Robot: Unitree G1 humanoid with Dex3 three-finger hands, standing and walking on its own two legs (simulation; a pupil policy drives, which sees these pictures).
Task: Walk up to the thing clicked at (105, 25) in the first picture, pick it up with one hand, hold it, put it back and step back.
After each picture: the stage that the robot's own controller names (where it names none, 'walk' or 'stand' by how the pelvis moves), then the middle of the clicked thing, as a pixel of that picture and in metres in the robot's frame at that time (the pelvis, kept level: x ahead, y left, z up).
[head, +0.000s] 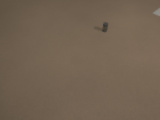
stand; (105, 27) +1.72 -0.37 -0.72
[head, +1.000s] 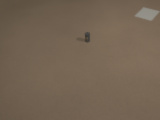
walk; (87, 37) +1.62 +0.01 -0.69
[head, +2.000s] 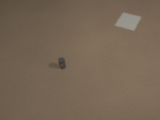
walk; (62, 63) +1.06 +0.26 -0.71
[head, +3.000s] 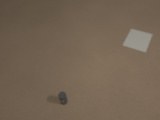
walk; (63, 98) +0.67 +0.21 -0.71
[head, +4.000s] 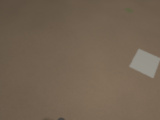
walk; out of the picture +0.44 +0.11 -0.70
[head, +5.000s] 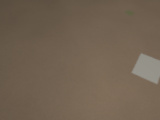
stand; out of the picture +0.37 +0.12 -0.72
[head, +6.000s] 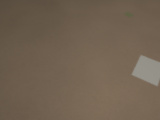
stand; out of the picture +0.35 +0.12 -0.72
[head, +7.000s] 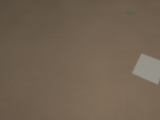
stand; out of the picture +0.36 +0.13 -0.73
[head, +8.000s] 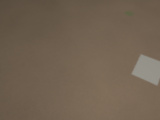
stand; out of the picture +0.35 +0.13 -0.73
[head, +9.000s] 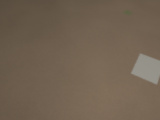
go down; out of the picture +0.35 +0.13 -0.73
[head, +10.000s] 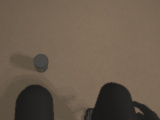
go down; (41, 63) +0.45 +0.14 -0.35
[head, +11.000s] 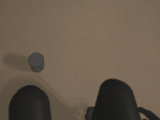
approach; (36, 63) +0.45 +0.14 -0.31
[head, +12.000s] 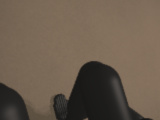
close in; out of the picture +0.45 +0.19 -0.23
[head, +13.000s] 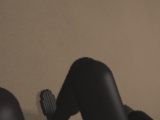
close; out of the picture +0.45 +0.20 -0.23
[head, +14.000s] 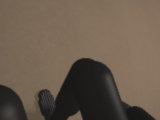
lift; out of the picture +0.40 +0.18 -0.24
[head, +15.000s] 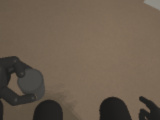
lift; (32, 86) +0.32 +0.16 -0.03
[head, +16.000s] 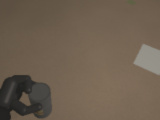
hold; (41, 101) +0.30 +0.14 +0.00
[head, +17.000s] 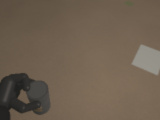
hold; (39, 98) +0.31 +0.15 +0.00
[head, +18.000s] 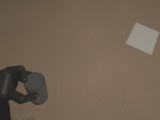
crouch; (36, 89) +0.34 +0.14 -0.05
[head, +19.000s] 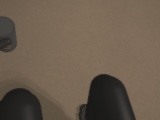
lower; (4, 35) +0.50 +0.17 -0.09
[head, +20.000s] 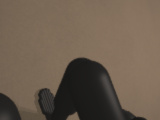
lower; out of the picture +0.45 +0.23 -0.24
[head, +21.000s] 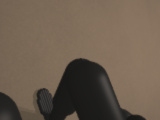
lower; out of the picture +0.45 +0.23 -0.25
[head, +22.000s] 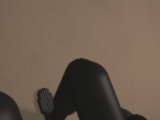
lower; out of the picture +0.45 +0.22 -0.25
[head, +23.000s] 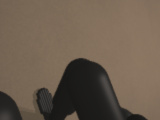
lower; out of the picture +0.45 +0.23 -0.24
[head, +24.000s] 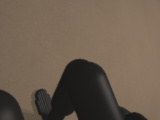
open; out of the picture +0.45 +0.20 -0.25
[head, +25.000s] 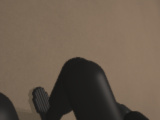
withdraw; out of the picture +0.44 +0.21 -0.25
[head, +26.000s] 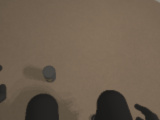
walk; (49, 74) +0.45 +0.13 -0.40
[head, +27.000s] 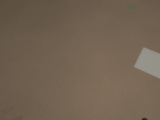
stand; out of the picture +0.37 +0.10 -0.66
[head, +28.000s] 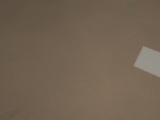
stand; out of the picture +0.37 +0.11 -0.67
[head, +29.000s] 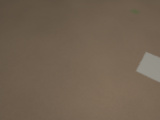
stand; out of the picture +0.38 +0.10 -0.70
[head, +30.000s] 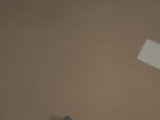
walk; out of the picture +0.40 +0.10 -0.71
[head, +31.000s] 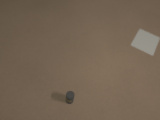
walk; (69, 97) +0.57 +0.01 -0.71
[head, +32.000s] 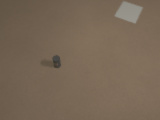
walk; (56, 61) +0.86 +0.21 -0.68
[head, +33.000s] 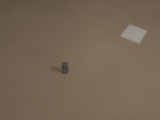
stand; (65, 68) +1.04 +0.14 -0.71
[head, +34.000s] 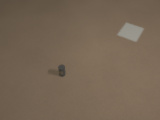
stand; (62, 70) +1.00 +0.17 -0.73
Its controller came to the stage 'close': yes
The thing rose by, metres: 0.70
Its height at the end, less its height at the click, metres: +0.00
